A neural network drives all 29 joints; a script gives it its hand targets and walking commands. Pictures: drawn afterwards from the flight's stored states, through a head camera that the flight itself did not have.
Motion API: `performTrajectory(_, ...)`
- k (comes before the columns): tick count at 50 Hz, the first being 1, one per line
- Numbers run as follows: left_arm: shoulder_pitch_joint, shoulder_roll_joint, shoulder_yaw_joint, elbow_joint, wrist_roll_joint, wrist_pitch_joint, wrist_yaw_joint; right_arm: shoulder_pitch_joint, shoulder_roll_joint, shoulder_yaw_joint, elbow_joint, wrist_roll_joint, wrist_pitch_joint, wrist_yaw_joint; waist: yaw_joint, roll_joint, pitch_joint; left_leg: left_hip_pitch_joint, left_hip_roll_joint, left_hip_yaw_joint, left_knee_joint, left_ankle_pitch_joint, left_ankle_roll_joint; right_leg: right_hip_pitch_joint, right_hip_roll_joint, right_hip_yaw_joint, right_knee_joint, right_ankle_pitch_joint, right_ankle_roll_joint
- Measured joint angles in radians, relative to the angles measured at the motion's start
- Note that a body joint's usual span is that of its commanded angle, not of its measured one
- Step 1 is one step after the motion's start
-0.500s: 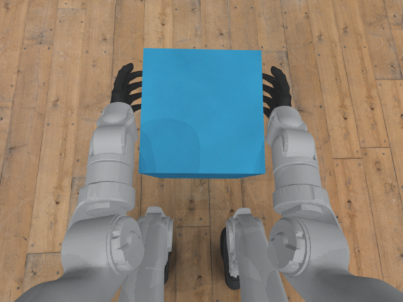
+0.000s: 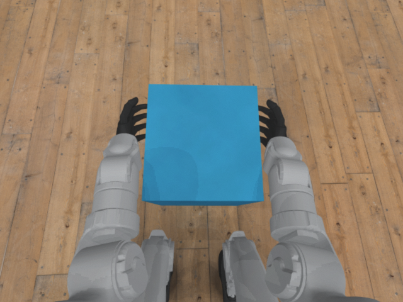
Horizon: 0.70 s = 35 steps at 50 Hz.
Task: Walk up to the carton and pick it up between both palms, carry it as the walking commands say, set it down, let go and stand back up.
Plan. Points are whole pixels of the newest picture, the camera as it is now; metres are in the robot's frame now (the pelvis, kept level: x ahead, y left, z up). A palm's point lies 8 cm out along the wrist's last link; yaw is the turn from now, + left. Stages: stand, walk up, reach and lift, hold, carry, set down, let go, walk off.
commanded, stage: reach and lift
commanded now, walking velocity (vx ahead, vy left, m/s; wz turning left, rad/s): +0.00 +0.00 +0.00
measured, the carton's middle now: (200, 155) +0.43 +0.00 -0.11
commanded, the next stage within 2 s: none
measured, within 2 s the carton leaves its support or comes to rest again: neither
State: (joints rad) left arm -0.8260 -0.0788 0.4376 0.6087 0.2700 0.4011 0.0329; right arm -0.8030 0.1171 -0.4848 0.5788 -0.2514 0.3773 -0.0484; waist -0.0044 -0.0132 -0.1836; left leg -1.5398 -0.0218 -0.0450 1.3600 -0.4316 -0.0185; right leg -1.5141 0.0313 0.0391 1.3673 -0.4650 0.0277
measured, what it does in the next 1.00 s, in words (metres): rises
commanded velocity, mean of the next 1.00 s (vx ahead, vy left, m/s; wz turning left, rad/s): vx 0.00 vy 0.00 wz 0.00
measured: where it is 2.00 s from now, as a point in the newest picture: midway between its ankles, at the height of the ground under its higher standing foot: (196, 287)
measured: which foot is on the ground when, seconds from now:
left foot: down 0.00-1.00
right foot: down 0.00-1.00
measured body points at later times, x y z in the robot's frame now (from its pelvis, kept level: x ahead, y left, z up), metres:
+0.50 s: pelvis +0.02 +0.00 +0.07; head +0.18 +0.01 +0.49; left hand +0.43 +0.15 +0.02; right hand +0.43 -0.15 +0.03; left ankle +0.08 +0.12 -0.58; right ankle +0.07 -0.13 -0.58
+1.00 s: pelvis +0.03 +0.00 +0.13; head +0.14 +0.01 +0.56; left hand +0.40 +0.15 +0.09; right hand +0.40 -0.14 +0.10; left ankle +0.08 +0.12 -0.58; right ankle +0.07 -0.13 -0.58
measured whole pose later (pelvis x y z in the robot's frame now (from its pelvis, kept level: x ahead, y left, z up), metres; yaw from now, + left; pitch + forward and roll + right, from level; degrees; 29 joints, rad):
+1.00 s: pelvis +0.03 +0.00 +0.13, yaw +0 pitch +17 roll +0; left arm -0.50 -0.17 0.41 0.47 0.31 0.41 0.00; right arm -0.50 0.20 -0.43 0.46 -0.31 0.39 0.00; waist -0.01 -0.01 -0.07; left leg -0.80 -0.01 -0.04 0.75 -0.26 -0.01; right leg -0.77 0.02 0.05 0.76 -0.29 0.02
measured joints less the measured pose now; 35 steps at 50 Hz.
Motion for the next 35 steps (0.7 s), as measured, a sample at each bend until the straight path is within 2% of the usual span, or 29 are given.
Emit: performTrajectory(35, 0.244, -0.074, -0.017, -0.099, 0.026, -0.019, -0.028, 0.228, 0.07, 0.04, -0.086, -0.041, -0.012, 0.029, -0.004, 0.004, 0.064, 0.507, 0.008, -0.004, -0.421, 0.109, 0.003, 0.505, -0.007, 0.004, -0.423, 0.114, -0.01)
